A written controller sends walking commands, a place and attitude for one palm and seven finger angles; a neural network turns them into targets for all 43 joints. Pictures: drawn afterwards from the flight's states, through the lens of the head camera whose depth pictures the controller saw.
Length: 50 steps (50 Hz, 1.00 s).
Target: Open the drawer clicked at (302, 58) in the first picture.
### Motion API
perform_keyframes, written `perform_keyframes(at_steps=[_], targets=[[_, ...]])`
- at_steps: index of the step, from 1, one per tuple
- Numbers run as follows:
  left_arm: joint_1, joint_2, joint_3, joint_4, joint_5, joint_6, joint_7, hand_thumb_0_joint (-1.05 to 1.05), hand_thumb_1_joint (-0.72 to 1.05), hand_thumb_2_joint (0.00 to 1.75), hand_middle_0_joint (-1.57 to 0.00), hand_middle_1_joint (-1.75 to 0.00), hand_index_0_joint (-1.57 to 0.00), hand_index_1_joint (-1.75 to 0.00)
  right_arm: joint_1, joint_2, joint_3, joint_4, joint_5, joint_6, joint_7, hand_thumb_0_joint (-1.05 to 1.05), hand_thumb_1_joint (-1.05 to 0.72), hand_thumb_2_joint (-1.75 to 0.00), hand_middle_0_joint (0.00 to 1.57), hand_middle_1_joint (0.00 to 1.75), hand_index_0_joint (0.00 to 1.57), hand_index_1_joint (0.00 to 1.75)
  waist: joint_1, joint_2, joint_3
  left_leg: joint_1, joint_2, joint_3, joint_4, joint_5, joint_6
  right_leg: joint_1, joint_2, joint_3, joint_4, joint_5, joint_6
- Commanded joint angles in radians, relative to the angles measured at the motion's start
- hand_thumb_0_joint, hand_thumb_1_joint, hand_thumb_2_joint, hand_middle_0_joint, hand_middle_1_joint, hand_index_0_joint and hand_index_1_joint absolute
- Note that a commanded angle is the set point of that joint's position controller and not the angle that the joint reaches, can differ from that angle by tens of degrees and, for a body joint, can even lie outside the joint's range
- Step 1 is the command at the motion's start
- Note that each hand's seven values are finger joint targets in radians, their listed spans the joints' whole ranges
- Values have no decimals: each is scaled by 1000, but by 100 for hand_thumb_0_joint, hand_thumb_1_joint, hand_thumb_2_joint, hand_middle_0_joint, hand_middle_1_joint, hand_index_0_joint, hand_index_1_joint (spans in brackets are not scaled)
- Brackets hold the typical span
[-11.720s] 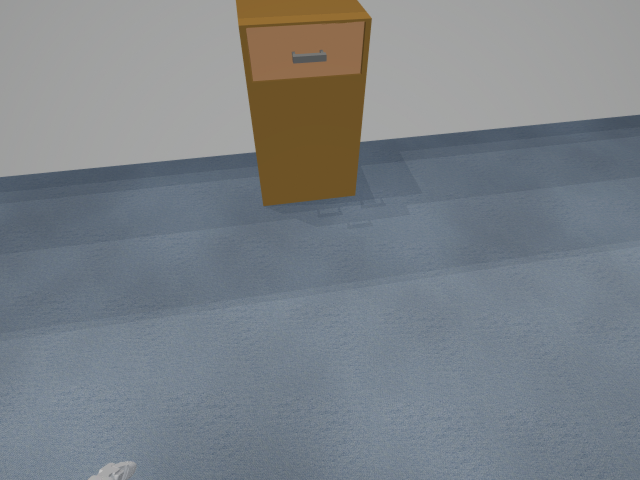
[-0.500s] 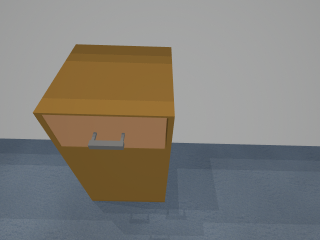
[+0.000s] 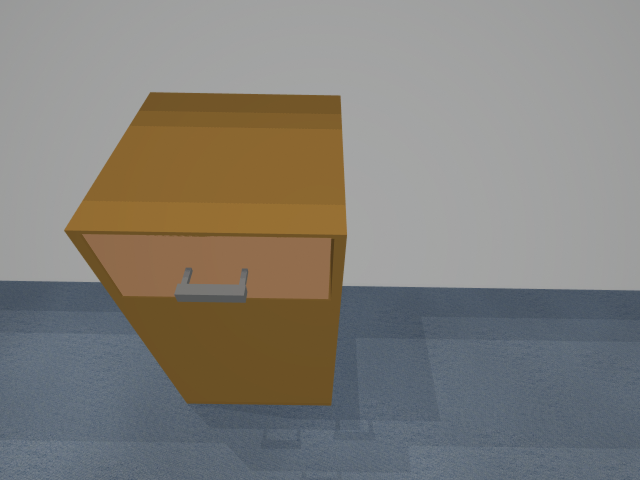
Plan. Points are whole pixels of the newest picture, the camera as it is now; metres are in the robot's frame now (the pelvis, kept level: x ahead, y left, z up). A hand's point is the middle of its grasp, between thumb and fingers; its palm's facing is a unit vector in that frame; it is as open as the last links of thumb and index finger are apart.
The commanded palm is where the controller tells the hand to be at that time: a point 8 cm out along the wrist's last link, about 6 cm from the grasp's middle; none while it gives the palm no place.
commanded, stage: look again from close up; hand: left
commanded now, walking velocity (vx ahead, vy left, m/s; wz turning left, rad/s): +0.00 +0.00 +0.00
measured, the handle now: (213, 283) +0.43 +0.22 -0.08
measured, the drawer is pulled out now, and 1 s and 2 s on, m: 0.00 0.00 0.00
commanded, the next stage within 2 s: shuffle to correct the standing spot in 0.22 s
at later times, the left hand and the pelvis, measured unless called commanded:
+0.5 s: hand out of the picture -0.02 +0.15 -0.18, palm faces +0.03 -0.98 -0.19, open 7.4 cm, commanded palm none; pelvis -0.01 -0.01 +0.00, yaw -1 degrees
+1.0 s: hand out of the picture -0.05 +0.22 -0.19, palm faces +0.07 -0.98 -0.18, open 7.4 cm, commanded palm none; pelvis -0.08 +0.03 -0.01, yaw +2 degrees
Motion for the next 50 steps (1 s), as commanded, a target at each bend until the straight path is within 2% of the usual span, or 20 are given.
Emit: perform_keyframes(at_steps=[1,16,21,27,29,31,32,33,34,35,37,40,42,43,44,45,46,47,48,50], targets=[[81,94,12,-21,-1,-15,3,0,90,90,-20,-30,-20,-30,63,-91,-16,-22,-3,-16,-2,0,-90,-90,20,30,20,30,0,-13,47,0,119,-116,-64,241,19,-50,-84,76,-62,221,-31],[95,82,10,-22,-2,-19,4,0,90,90,-20,-30,-20,-30,74,-70,-19,-13,-2,-13,-3,0,-90,-90,20,30,20,30,-1,1,61,-3,118,-108,-62,207,11,-66,-81,89,-75,225,-38],[89,105,27,-54,-1,-10,12,0,90,90,-20,-30,-20,-30,59,-82,-35,-48,1,-7,-7,0,-90,-90,20,30,20,30,1,15,20,17,133,-102,-17,401,7,-72,-96,105,-11,388,-41],[69,132,49,-98,4,6,14,0,90,90,-20,-30,-20,-30,23,-110,-63,-97,-4,23,-5,0,-90,-90,20,30,20,30,2,6,-18,3,144,-87,64,412,3,-111,-107,123,62,419,-52],[63,142,55,-112,5,9,13,0,90,90,-20,-30,-20,-30,18,-111,-70,-115,-5,31,-3,0,-90,-90,20,30,20,30,-2,-15,-45,-21,132,-80,100,374,-1,-97,-126,143,70,451,-65],[47,173,65,-129,6,14,12,0,90,90,-20,-30,-20,-30,6,-112,-77,-135,-5,43,2,0,-90,-90,20,30,20,30,0,-73,-37,-80,89,-60,181,257,-18,-107,-181,190,43,434,-100],[39,194,71,-136,9,18,11,0,90,90,-20,-30,-20,-30,2,-103,-80,-145,-5,51,5,0,-90,-90,20,30,20,30,3,-129,-21,-120,47,-44,257,131,-30,-117,-233,233,-2,432,-133],[32,208,76,-142,10,21,11,0,90,90,-20,-30,-20,-30,-18,-96,-85,-153,-6,60,7,0,-90,-90,20,30,20,30,15,-192,9,-183,7,-37,379,-124,-43,-127,-298,278,-54,464,-186],[26,212,81,-150,14,28,15,0,90,90,-20,-30,-20,-30,-35,-95,-92,-165,-7,71,5,0,-90,-90,20,30,20,30,30,-205,18,-227,-3,-66,540,-275,-43,-163,-359,319,-88,468,-245],[0,216,86,-169,18,32,19,0,90,90,-20,-30,-20,-30,-58,-99,-99,-172,-9,80,8,0,-90,-90,20,30,20,30,35,-211,37,-273,0,-117,686,-311,-43,-206,-368,312,-96,427,-267],[-73,209,85,-200,26,27,16,0,90,90,-20,-30,-20,-30,-26,-86,-101,-167,-8,76,18,0,-90,-90,20,30,20,30,-8,-165,35,-264,12,-137,733,-263,-44,-250,-311,227,-88,309,-237],[-65,223,90,-215,30,23,11,0,90,90,-20,-30,-20,-30,-6,-54,-85,-172,-2,48,29,0,-90,-90,20,30,20,30,3,-163,-15,-207,18,-81,431,-220,-35,-182,-249,197,-77,102,-176],[-42,219,87,-198,18,26,6,0,90,90,-20,-30,-20,-30,36,-46,-72,-148,-6,31,28,0,-90,-90,20,30,20,30,1,-130,-49,-54,-10,-27,184,-101,-30,-209,-200,181,-70,-76,-138],[-47,207,83,-193,11,27,4,0,90,90,-20,-30,-20,-30,86,-42,-63,-127,-8,21,26,0,-90,-90,20,30,20,30,-21,-95,-51,42,-11,-19,48,-39,-31,-258,-163,152,-43,-176,-107],[-39,163,68,-188,10,30,-1,0,90,90,-20,-30,-20,-30,114,-66,-63,-113,-8,15,22,0,-90,-90,20,30,20,30,-28,0,-26,100,25,-78,-34,-95,-27,-329,-106,121,34,-274,-73],[-36,108,57,-201,7,34,-8,0,90,90,-20,-30,-20,-30,161,-134,-76,-109,-21,11,18,0,-90,-90,20,30,20,30,-50,216,7,48,183,-303,-169,-279,21,-400,-11,35,232,-283,-35],[-44,81,51,-219,13,31,-10,0,90,90,-20,-30,-20,-30,175,-183,-83,-124,-28,18,15,0,-90,-90,20,30,20,30,-58,310,79,-25,324,-490,-254,-338,98,-486,54,-22,415,-276,-19],[-70,101,57,-223,23,29,-13,0,90,90,-20,-30,-20,-30,168,-186,-77,-130,-32,21,8,0,-90,-90,20,30,20,30,-61,237,102,-89,368,-543,-276,-353,146,-494,27,40,555,-217,-30],[-78,110,64,-202,30,34,-15,0,90,90,-20,-30,-20,-30,137,-162,-70,-122,-32,16,0,0,-90,-90,20,30,20,30,-41,234,130,-132,343,-527,-291,-353,132,-500,12,87,639,-152,-28],[-38,113,68,-179,28,22,-34,0,90,90,-20,-30,-20,-30,95,-124,-54,-141,-29,0,-3,0,-90,-90,20,30,20,30,-11,130,156,-136,296,-419,-270,-262,131,-513,2,75,721,-61,-25]])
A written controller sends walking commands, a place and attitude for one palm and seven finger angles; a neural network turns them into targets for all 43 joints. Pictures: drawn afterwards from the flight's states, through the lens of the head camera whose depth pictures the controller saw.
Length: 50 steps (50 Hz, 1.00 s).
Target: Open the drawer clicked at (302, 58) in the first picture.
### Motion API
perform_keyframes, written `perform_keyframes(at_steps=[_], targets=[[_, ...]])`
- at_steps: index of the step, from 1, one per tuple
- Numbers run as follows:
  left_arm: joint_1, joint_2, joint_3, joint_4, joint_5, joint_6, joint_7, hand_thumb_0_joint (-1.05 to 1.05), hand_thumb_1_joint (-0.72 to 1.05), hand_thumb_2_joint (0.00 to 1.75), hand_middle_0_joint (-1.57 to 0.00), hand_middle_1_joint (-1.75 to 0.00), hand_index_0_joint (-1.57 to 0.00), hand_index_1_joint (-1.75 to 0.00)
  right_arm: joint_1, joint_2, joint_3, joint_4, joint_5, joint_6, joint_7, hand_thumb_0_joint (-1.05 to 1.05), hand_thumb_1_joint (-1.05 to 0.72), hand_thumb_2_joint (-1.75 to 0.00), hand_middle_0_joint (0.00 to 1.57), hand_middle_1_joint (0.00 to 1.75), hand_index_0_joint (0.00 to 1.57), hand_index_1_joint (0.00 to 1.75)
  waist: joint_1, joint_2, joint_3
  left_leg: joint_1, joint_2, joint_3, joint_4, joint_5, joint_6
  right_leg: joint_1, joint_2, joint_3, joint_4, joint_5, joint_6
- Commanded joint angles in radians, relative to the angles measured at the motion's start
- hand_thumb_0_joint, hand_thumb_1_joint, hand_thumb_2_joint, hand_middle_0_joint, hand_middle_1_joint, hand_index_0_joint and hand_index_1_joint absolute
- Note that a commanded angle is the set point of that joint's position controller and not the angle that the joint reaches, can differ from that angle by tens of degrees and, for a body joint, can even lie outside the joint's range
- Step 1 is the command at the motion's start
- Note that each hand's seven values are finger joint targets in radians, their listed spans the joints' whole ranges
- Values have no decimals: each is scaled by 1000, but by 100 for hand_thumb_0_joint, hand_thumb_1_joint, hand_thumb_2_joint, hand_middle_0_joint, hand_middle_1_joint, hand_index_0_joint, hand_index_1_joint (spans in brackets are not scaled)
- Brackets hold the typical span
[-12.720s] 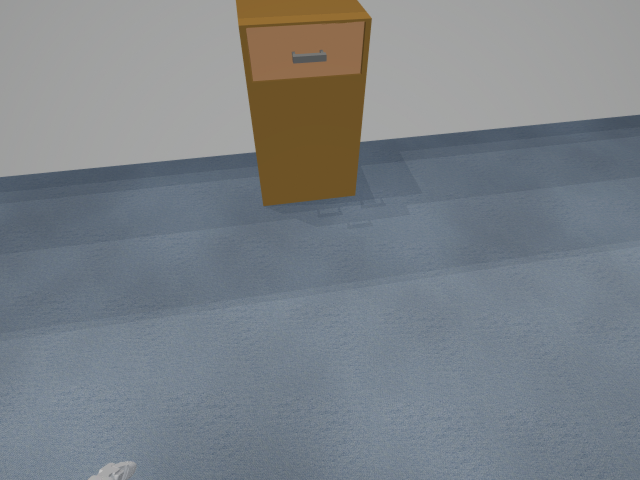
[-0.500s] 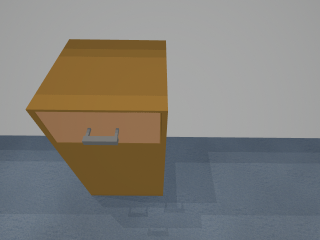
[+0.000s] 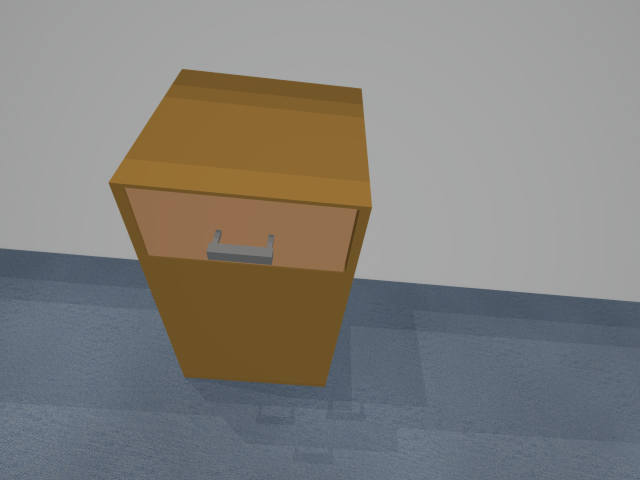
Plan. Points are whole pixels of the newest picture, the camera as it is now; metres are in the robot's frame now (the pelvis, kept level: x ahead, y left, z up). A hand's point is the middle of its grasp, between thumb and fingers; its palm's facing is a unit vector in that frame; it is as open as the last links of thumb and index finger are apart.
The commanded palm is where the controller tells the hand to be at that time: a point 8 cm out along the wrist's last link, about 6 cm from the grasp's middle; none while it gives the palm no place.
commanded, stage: come to a stop and stand still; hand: left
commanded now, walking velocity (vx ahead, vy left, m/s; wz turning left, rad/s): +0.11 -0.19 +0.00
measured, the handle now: (242, 245) +0.52 +0.17 -0.07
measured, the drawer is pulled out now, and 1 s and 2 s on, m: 0.00 0.00 0.00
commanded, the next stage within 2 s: look again from close up in 0.86 s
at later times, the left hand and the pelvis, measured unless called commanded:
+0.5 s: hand out of the picture +0.08 +0.14 -0.17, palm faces -0.01 -0.97 -0.23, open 7.3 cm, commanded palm none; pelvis +0.03 -0.04 +0.00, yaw +0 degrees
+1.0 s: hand out of the picture -0.01 +0.09 -0.17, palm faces +0.05 -0.98 -0.17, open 7.3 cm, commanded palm none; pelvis +0.03 -0.06 +0.01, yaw -1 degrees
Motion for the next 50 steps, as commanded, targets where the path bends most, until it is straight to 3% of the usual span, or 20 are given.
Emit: perform_keyframes(at_steps=[1,6,10,15,18,19,20,21,22,23,24,26,28,29,31,38,47,48,49,50], targets=[[9,31,6,-50,4,-43,-28,0,90,90,-20,-30,-20,-30,74,-129,-11,-24,-4,-34,-17,0,-90,-90,20,30,20,30,-1,145,190,-56,265,-315,-388,-78,110,-209,-15,33,279,113,1],[32,10,3,-26,-2,-40,-25,0,90,90,-20,-30,-20,-30,213,-108,4,27,1,-59,-41,0,-90,-90,20,30,20,30,-17,140,94,147,265,-198,-256,600,100,-254,-15,33,328,151,34],[0,-2,0,-31,-12,-30,-19,0,90,90,-20,-30,-20,-30,242,-108,1,50,-1,-53,-50,0,-90,-90,20,30,20,30,-27,164,60,186,273,-164,-193,851,114,-203,-29,18,201,105,45],[-48,-31,-13,-26,-27,-35,-14,0,90,90,-20,-30,-20,-30,211,-107,-10,68,-1,-36,-41,0,-90,-90,20,30,20,30,-44,244,47,112,241,-145,-166,787,113,14,-20,-30,-144,71,30],[-10,-30,-10,1,-31,-52,-8,0,90,90,-20,-30,-20,-30,196,-101,-15,81,4,-29,-36,0,-90,-90,20,30,20,30,-20,240,22,89,222,-153,-126,658,89,143,-16,-40,-380,156,16],[23,-11,-8,19,-30,-59,-6,0,90,90,-20,-30,-20,-30,195,-91,-15,85,10,-27,-33,0,-90,-90,20,30,20,30,-6,190,11,55,205,-146,-93,570,61,235,-19,-44,-492,259,20],[72,13,-8,39,-29,-70,-1,0,90,90,-20,-30,-20,-30,199,-68,-12,85,16,-31,-28,0,-90,-90,20,30,20,30,13,110,-15,-4,166,-119,-48,431,24,349,-69,14,-546,369,14],[112,43,-9,63,-29,-80,7,0,90,90,-20,-30,-20,-30,202,-24,-1,79,24,-35,-23,0,-90,-90,20,30,20,30,11,-2,-64,-127,117,-70,-22,186,-14,492,-183,133,-506,589,-22],[106,62,-16,75,-31,-81,9,0,90,90,-20,-30,-20,-30,190,3,7,76,27,-31,-19,0,-90,-90,20,30,20,30,4,-81,-37,-169,49,-26,-29,-59,-37,476,-263,176,-500,705,-69],[84,68,-16,70,-29,-81,9,0,90,90,-20,-30,-20,-30,195,2,3,83,23,-20,-21,0,-90,-90,20,30,20,30,-5,-138,-41,-122,47,-13,-8,-116,-41,429,-267,160,-524,681,-96],[58,55,-15,63,-27,-80,10,0,90,90,-20,-30,-20,-30,201,-3,1,90,19,-6,-21,0,-90,-90,20,30,20,30,-14,-232,-24,-78,57,-12,14,-122,-40,357,-228,148,-562,575,-100],[14,17,-25,56,-28,-74,10,0,90,90,-20,-30,-20,-30,184,-6,3,111,17,-4,-21,0,-90,-90,20,30,20,30,-25,-151,69,-19,66,-31,-48,5,-35,228,-184,113,-566,445,-96],[19,-3,-30,55,-37,-71,6,0,90,90,-20,-30,-20,-30,171,-11,9,123,15,-13,-21,0,-90,-90,20,30,20,30,-16,1,110,10,90,-61,-142,188,-27,201,-114,69,-535,382,-64],[35,-13,-31,55,-36,-70,6,0,90,90,-20,-30,-20,-30,157,-15,10,124,14,-16,-21,0,-90,-90,20,30,20,30,-5,57,113,6,102,-59,-160,208,-27,204,-91,61,-536,346,-55],[33,4,-26,56,-32,-67,5,0,90,90,-20,-30,-20,-30,121,-20,12,114,13,-14,-19,0,-90,-90,20,30,20,30,2,84,160,-34,98,-49,-171,174,-36,208,-87,72,-557,298,-43],[71,24,-27,60,-31,-81,5,0,90,90,-20,-30,-20,-30,82,-55,11,91,16,-18,-24,0,-90,-90,20,30,20,30,0,42,54,37,104,-30,-166,220,-42,302,-96,71,-544,521,-33],[96,24,-34,82,-31,-83,2,0,90,90,-20,-30,-20,-30,65,-72,18,84,19,-17,-23,0,-90,-90,20,30,20,30,-1,40,71,51,104,-27,-193,185,-43,279,-88,72,-572,427,-36],[199,82,-14,129,-18,-107,49,0,90,90,-20,-30,-20,-30,-83,-123,-10,25,26,-33,-14,0,-90,-90,20,30,20,30,68,-19,112,-118,89,49,86,41,-76,320,-185,172,-540,1032,86],[194,117,-28,124,-21,-117,40,0,90,90,-20,-30,-20,-30,-52,-102,0,-18,38,-21,-9,0,-90,-90,20,30,20,30,7,-39,43,-100,73,3,117,-27,-52,379,-247,164,-513,1223,41],[178,96,-22,84,-20,-113,37,0,90,90,-20,-30,-20,-30,33,-59,0,-26,29,-15,-14,0,-90,-90,20,30,20,30,-8,-23,-62,-91,60,-24,132,-77,-35,433,-263,186,-494,1144,4]])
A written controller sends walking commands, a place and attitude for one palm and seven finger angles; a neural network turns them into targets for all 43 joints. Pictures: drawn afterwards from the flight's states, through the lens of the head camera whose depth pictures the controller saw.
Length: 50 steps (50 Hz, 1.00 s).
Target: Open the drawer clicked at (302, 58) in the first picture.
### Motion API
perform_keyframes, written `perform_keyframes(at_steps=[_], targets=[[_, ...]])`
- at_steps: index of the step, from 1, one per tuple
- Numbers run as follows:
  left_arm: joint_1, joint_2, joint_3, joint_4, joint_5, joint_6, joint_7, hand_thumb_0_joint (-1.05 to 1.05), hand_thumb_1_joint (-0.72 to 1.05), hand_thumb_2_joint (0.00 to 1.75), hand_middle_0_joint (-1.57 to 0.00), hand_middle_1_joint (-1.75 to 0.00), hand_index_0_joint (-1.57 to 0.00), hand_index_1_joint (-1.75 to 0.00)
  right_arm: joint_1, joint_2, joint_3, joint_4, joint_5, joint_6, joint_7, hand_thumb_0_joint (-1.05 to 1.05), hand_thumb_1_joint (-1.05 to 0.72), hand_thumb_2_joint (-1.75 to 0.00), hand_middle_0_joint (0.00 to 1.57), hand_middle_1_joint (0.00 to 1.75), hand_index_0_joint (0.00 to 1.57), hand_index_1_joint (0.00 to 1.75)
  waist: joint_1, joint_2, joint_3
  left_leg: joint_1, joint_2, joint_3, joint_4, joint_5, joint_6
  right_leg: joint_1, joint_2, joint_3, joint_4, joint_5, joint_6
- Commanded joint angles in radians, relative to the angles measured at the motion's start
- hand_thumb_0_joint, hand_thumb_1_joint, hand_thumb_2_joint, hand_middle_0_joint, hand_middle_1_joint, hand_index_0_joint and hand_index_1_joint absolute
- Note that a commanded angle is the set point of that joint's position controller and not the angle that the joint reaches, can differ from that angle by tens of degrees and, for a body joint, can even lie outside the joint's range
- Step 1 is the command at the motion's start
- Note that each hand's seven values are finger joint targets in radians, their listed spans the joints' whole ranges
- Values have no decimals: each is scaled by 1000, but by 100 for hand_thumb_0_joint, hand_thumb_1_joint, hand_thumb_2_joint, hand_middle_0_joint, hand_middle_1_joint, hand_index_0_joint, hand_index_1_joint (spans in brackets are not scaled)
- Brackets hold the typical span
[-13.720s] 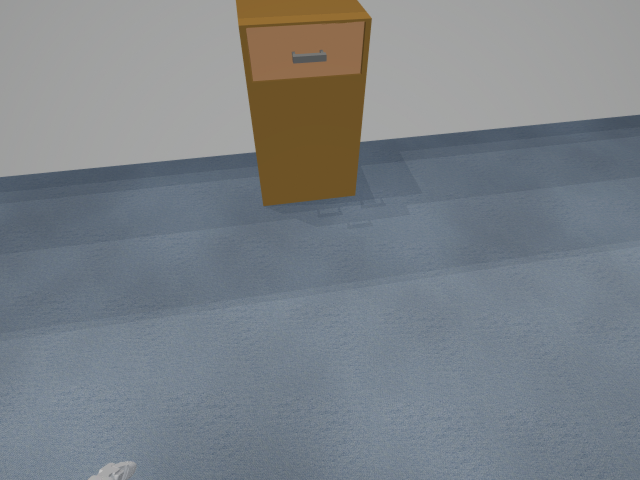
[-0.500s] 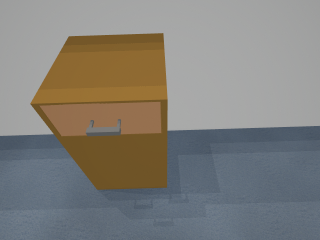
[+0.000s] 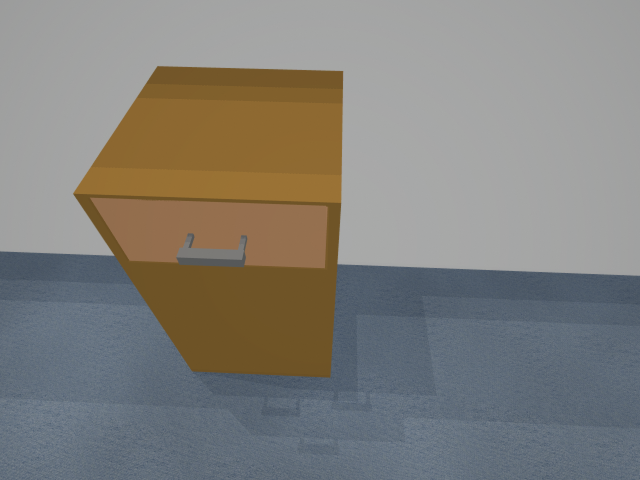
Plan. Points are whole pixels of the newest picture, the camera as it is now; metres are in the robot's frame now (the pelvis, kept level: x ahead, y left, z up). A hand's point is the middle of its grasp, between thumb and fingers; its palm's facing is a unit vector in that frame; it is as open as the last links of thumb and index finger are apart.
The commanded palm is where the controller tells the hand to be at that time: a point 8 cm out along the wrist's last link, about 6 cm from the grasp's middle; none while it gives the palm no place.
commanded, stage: look again from close up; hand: left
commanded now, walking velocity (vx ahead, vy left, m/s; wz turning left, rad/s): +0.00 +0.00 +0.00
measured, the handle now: (214, 248) +0.49 +0.24 -0.08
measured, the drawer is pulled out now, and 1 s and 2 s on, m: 0.00 0.00 0.00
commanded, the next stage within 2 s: raise the hand with hooked fingers in 0.42 s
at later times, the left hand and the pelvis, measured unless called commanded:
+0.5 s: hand out of the picture -0.04 +0.23 -0.18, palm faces +0.03 -0.98 -0.19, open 7.4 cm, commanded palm none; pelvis -0.03 +0.06 +0.00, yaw +0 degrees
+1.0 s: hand out of the picture +0.10 +0.25 -0.09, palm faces -0.19 -0.24 -0.95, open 8.9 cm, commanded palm +0.13 +0.27 -0.01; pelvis -0.02 +0.02 -0.04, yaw +0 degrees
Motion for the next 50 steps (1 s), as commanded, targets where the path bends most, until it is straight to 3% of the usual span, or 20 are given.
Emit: perform_keyframes(at_steps=[1,3,6,7,9,16,25,26,27,28,29,30,31,35,37,39,41,44,48,50], targets=[[90,174,26,-52,10,-31,19,0,90,90,-20,-30,-20,-30,76,-29,-21,-108,2,-18,3,0,-90,-90,20,30,20,30,-35,-68,-158,-143,-31,-17,148,-104,54,208,-288,215,8,848,-39],[39,164,20,-68,6,-19,9,0,90,90,-20,-30,-20,-30,113,-30,-21,-91,0,-17,4,0,-90,-90,20,30,20,30,-54,-105,-175,-30,-51,-7,20,-9,44,108,-244,174,-14,449,-54],[15,102,10,-68,-4,0,1,0,90,90,-20,-30,-20,-30,140,-65,-19,-79,-16,-23,4,0,-90,-90,20,30,20,30,-50,-19,12,-67,24,-82,-70,69,75,-90,-139,139,-39,-57,-6],[24,93,10,-69,-4,0,0,0,90,90,-20,-30,-20,-30,133,-72,-18,-87,-19,-22,4,0,-90,-90,20,30,20,30,-39,-40,46,-113,35,-88,-87,47,81,-85,-128,136,-46,-73,-3],[33,105,8,-69,3,10,-3,0,90,90,-20,-30,-20,-30,106,-73,-14,-93,-17,-24,7,0,-90,-90,20,30,20,30,-25,76,105,-188,34,-118,-148,-19,83,-74,-117,121,-17,-79,2],[69,98,3,-77,5,17,-11,0,90,90,-20,-30,-20,-30,117,-97,-13,-103,-18,-30,6,0,-90,-90,20,30,20,30,-3,43,101,-266,39,-160,-244,-173,99,-2,-105,85,35,-16,13],[66,89,3,-80,3,12,-12,0,90,90,-20,-30,-20,-30,148,-90,-11,-78,-16,-36,7,0,-90,-90,20,30,20,30,-9,-16,62,-208,33,-159,-241,-101,106,-8,-120,94,27,17,17],[99,144,-7,-53,11,5,30,0,90,90,-20,-30,-20,-30,15,-134,-14,-144,-3,-38,17,0,-90,-90,20,30,20,30,31,-96,148,-257,38,-50,-46,84,69,-74,-164,111,23,136,32],[-721,457,-12,-1538,170,-174,37,0,88,89,-20,-32,-20,-32,13,-259,3,-491,56,-189,-34,0,-90,-90,20,30,20,30,-113,174,-381,39,-58,-92,-147,92,88,23,-25,139,134,41,12],[-277,406,24,-1258,192,-92,116,0,85,88,-20,-33,-20,-33,-95,-210,7,-420,55,-301,-72,0,-90,-90,20,30,20,30,2,271,-306,49,-14,-112,-179,70,48,-95,-32,51,206,-96,-9],[-210,307,-12,-1208,140,-24,174,0,83,87,-21,-34,-21,-34,-66,-205,-19,-362,66,-343,-78,0,-90,-90,20,30,20,30,-26,220,-242,-74,-18,-117,-203,-65,12,-138,-26,10,243,-138,7],[103,111,-121,-1023,175,68,182,0,81,86,-21,-36,-21,-36,-43,-145,-11,-344,74,-348,-76,0,-90,-90,20,30,20,30,-19,122,-157,-117,-27,-115,-188,-91,29,-193,-26,13,223,-130,19],[-47,133,-143,-1222,194,50,188,0,78,85,-21,-37,-21,-37,-63,-176,-15,-412,68,-360,-69,0,-90,-90,20,30,20,30,-32,106,-85,-173,-47,-127,-150,-117,39,-190,-34,32,192,-98,24],[37,231,-103,-1158,562,42,281,0,69,81,-22,-43,-22,-43,-122,-224,-47,-534,-8,-319,-30,0,-90,-90,20,30,20,30,-46,-121,-42,-306,-80,-160,-18,-162,55,-314,-7,100,172,-238,1],[293,182,-108,-1057,713,50,315,0,64,79,-22,-47,-22,-47,-172,-222,-74,-617,-34,-249,8,0,-90,-90,20,30,20,30,28,-241,-14,-355,-103,-106,34,-93,48,-316,1,112,145,-312,-13],[487,201,-57,-993,832,44,324,0,60,77,-22,-50,-22,-50,-205,-215,-84,-658,-32,-144,49,0,-90,-90,20,30,20,30,93,-264,-43,-387,-111,-62,65,27,39,-268,6,156,145,-230,-35],[441,223,-50,-1085,914,4,328,0,55,75,-22,-53,-22,-53,-268,-209,-76,-724,-27,-62,78,0,-90,-90,20,30,20,30,114,-261,-100,-396,-117,-36,88,100,33,-234,0,167,197,-101,-41],[340,312,30,-1206,1006,-46,377,0,48,72,-23,-57,-23,-57,-302,-199,-71,-769,-33,-4,96,0,-90,-90,20,30,20,30,134,-115,-154,-372,-120,-38,121,138,34,-240,5,181,254,-32,-49],[61,409,98,-1444,1094,-91,478,0,39,68,-24,-63,-24,-63,-265,-181,-85,-787,-73,28,86,0,-90,-90,20,30,20,30,85,109,-412,-232,-117,-64,256,238,54,-348,8,246,344,69,-52],[-81,429,90,-1544,1091,-110,509,0,34,66,-24,-66,-24,-66,-255,-179,-84,-773,-85,35,70,0,-90,-90,20,30,20,30,39,118,-458,-187,-121,-84,328,206,63,-449,-1,271,351,9,-43]])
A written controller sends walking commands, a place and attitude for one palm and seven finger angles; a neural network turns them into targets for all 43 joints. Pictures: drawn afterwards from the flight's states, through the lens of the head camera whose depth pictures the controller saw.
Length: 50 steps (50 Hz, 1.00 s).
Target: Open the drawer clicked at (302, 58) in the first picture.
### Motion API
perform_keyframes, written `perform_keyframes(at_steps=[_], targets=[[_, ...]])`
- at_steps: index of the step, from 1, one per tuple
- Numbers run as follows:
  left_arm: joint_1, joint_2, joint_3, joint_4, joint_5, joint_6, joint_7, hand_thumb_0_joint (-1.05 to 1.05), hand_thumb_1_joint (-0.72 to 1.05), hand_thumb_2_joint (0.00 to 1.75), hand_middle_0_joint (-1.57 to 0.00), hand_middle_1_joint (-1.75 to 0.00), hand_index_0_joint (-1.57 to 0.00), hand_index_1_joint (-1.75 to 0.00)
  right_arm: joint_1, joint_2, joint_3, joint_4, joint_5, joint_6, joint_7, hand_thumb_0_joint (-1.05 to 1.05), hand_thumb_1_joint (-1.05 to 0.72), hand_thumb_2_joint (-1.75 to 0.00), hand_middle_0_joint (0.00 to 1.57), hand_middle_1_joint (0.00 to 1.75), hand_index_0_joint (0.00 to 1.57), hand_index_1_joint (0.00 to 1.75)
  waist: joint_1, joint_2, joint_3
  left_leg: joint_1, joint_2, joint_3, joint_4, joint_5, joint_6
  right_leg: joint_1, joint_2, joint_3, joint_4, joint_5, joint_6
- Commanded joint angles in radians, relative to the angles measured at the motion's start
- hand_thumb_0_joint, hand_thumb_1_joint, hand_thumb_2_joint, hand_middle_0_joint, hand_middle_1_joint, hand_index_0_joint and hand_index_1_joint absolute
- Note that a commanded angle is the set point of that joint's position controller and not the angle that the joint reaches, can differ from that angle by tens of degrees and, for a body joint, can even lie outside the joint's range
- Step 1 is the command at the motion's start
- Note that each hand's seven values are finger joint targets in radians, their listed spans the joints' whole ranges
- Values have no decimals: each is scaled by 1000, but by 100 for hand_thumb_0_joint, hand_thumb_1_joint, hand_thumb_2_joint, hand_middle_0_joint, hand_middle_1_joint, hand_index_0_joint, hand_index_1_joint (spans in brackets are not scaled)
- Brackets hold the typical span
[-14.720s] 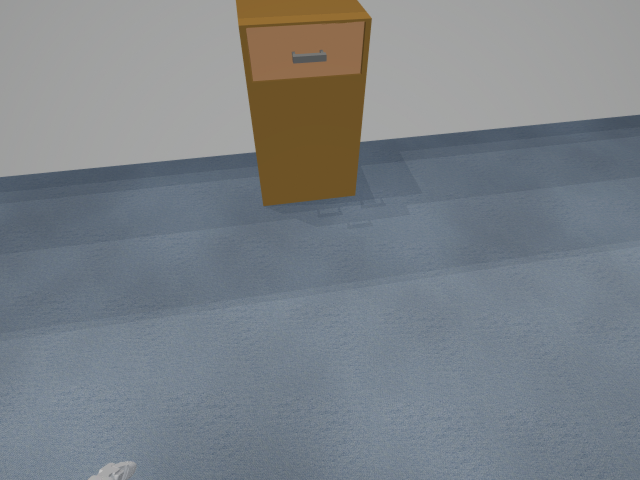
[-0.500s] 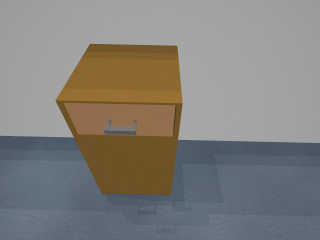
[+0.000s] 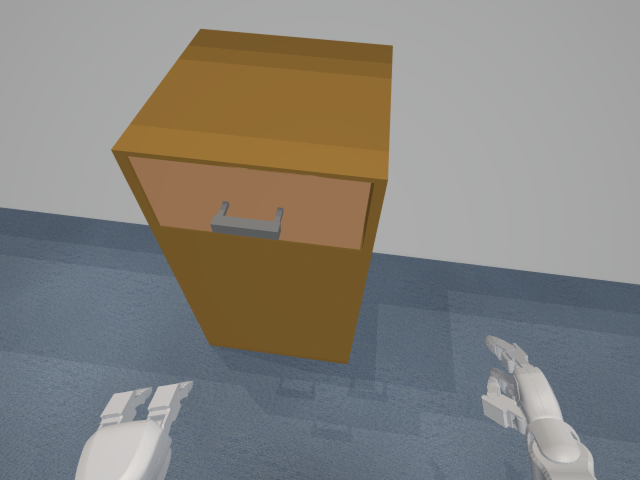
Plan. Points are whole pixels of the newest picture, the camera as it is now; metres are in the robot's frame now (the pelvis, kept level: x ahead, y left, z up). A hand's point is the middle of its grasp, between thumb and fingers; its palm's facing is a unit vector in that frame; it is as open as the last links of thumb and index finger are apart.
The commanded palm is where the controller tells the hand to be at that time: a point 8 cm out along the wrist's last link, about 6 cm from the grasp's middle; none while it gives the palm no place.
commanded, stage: raise the hand with hooked fingers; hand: left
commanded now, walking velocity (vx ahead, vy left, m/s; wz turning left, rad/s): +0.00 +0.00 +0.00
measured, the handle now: (249, 218) +0.51 +0.21 -0.04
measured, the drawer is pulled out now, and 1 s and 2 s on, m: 0.00 0.00 0.00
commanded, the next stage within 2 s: move the hooked fingers above the handle in 1.42 s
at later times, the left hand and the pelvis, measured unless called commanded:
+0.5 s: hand (167, 334) +0.25 +0.23 +0.03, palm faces -0.02 -0.09 -1.00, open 11.9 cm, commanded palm +0.24 +0.24 +0.09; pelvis +0.03 -0.01 +0.01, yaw -1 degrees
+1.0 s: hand (138, 252) +0.31 +0.27 +0.10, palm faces +0.07 -0.07 -0.99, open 13.8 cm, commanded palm +0.29 +0.27 +0.16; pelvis +0.01 +0.03 +0.03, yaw +0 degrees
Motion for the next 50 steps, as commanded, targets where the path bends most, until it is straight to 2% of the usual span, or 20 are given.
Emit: perform_keyframes(at_steps=[1,3,5,8,11,12,13,14,18,20,23,25,28,33,36,38,39,42,45,50], targets=[[-346,219,154,-434,21,-63,133,0,32,65,-24,-68,-24,-68,-34,-49,-15,-100,-23,-16,-18,0,-90,-90,20,30,20,30,-73,194,-312,188,-39,-116,70,281,3,-72,16,147,-54,117,-63],[-374,232,149,-447,3,-96,128,0,27,63,-25,-70,-25,-70,-27,-57,-12,-90,-29,-28,-24,0,-90,-90,20,30,20,30,-94,208,-293,164,-44,-113,117,251,6,-126,11,148,-46,98,-62],[-373,220,145,-407,-9,-108,116,0,22,61,-25,-74,-25,-74,-32,-60,-7,-81,-37,-27,-19,0,-90,-90,20,30,20,30,-110,134,-241,117,-46,-126,134,239,12,-137,11,140,-46,123,-53],[-251,212,154,-259,-20,-47,70,0,15,58,-25,-78,-25,-78,-44,-54,2,-84,-27,-1,-11,0,-90,-90,20,30,20,30,-80,17,-216,19,-53,-118,88,264,19,41,6,109,-63,286,-31],[-105,214,163,-214,-87,66,-11,0,8,55,-26,-82,-26,-82,-45,-46,18,-101,22,14,-20,0,-90,-90,20,30,20,30,-23,-61,-254,-16,-55,-98,-3,335,8,295,5,113,-85,507,-15],[-93,233,175,-205,-107,91,-38,0,6,54,-26,-84,-26,-84,-52,-44,27,-99,32,14,-26,0,-90,-90,20,30,20,30,-17,-113,-258,-36,-56,-93,-30,324,5,366,-2,124,-96,546,-5],[-101,232,164,-220,-120,105,-65,0,4,53,-26,-86,-26,-86,-64,-44,35,-98,38,14,-31,0,-90,-90,20,30,20,30,-16,-109,-238,-36,-53,-92,-55,315,5,397,-10,128,-106,571,-2],[-95,258,196,-215,-128,109,-82,0,1,52,-26,-87,-26,-87,-75,-46,41,-90,36,11,-38,0,-90,-90,20,30,20,30,-10,-126,-236,-35,-54,-85,-61,299,8,430,-15,145,-112,598,2],[-228,296,213,-301,-95,51,-92,0,-8,48,-27,-93,-27,-93,-56,-41,38,-57,15,-3,-51,0,-90,-90,20,30,20,30,-20,-26,-236,-6,-58,-96,-95,297,14,451,-38,142,-134,604,4],[-298,308,235,-370,-83,11,-57,0,-13,46,-27,-96,-27,-96,-51,-41,27,-50,4,-10,-61,0,-90,-90,20,30,20,30,-21,43,-281,33,-63,-102,-94,304,18,444,-37,140,-141,562,-3],[-308,299,258,-367,-88,-51,-4,0,-20,43,-28,-100,-28,-100,-19,-36,2,-21,1,-32,-61,0,-90,-90,20,30,20,30,-38,87,-299,87,-64,-111,-87,359,18,392,-24,115,-137,551,-13],[-315,287,265,-328,-90,-43,29,0,-24,41,-28,-103,-28,-103,-11,-40,-11,-9,5,-34,-56,0,-90,-90,20,30,20,30,-43,62,-297,85,-65,-109,-83,378,16,384,-23,98,-131,566,-13],[-361,260,228,-271,-89,27,35,0,-31,38,-29,-108,-29,-108,-19,-56,-28,-1,23,-23,-46,0,-90,-90,20,30,20,30,-49,84,-281,116,-57,-100,-106,404,8,355,-13,62,-139,537,-17],[-494,251,131,-244,-105,178,-63,0,-43,33,-29,-115,-29,-115,-50,-70,-23,-13,59,-1,-50,0,-90,-90,20,30,20,30,-47,50,-234,175,-38,-97,-179,437,7,390,-9,21,-188,455,-15],[-588,270,106,-239,-110,215,-140,0,-50,30,-30,-120,-30,-120,-57,-69,-7,-21,66,10,-64,0,-90,-90,20,30,20,30,-46,34,-183,218,-28,-103,-223,438,10,397,-10,2,-225,391,-12],[-656,298,111,-227,-97,213,-180,0,-50,30,-30,-120,-30,-120,-57,-66,5,-20,64,16,-70,0,-90,-90,20,30,20,30,-44,30,-153,235,-25,-103,-249,428,10,399,-8,-6,-246,357,-13],[-692,321,128,-238,-92,206,-193,0,-50,30,-30,-120,-30,-120,-56,-66,9,-22,64,20,-73,0,-90,-90,20,30,20,30,-37,68,-154,254,-24,-105,-260,436,8,405,-7,-5,-254,347,-18],[-804,323,114,-210,-72,187,-223,0,-50,30,-30,-120,-30,-120,-47,-52,21,-13,62,25,-74,0,-90,-90,20,30,20,30,-40,107,-123,290,-17,-112,-287,435,-3,389,-2,-29,-277,297,-24],[-886,327,106,-162,-81,176,-248,0,-50,30,-30,-120,-30,-120,-41,-48,30,-9,70,26,-77,0,-90,-90,20,30,20,30,-43,143,-111,298,-20,-119,-315,388,-11,397,1,-40,-300,246,-29],[-991,333,87,-119,-105,151,-302,0,-50,30,-30,-120,-30,-120,-24,-53,30,0,74,24,-78,0,-90,-90,20,30,20,30,-55,121,-128,324,-18,-127,-337,397,-16,415,6,-50,-327,240,-27]])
